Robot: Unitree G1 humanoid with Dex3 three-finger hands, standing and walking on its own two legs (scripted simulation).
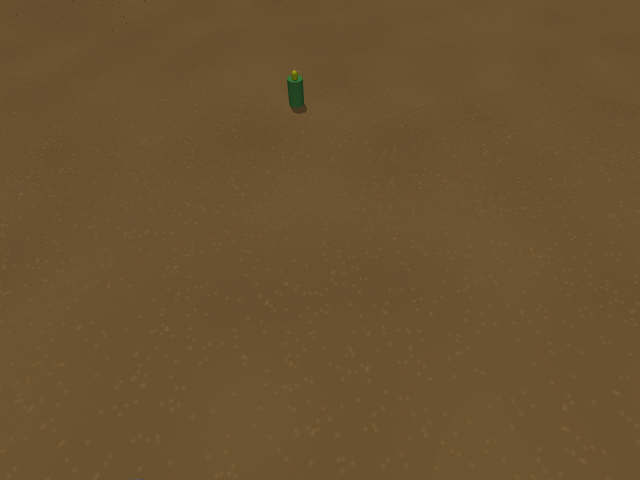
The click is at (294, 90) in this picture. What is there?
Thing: necked bottle
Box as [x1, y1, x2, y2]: [287, 70, 303, 107]
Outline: 294,70 287,77 289,104 291,106 297,107 303,104 302,77 298,75
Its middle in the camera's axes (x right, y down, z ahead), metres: -0.15 -0.86 +2.22
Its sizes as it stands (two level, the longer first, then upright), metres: 0.089 0.089 0.202
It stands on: the floor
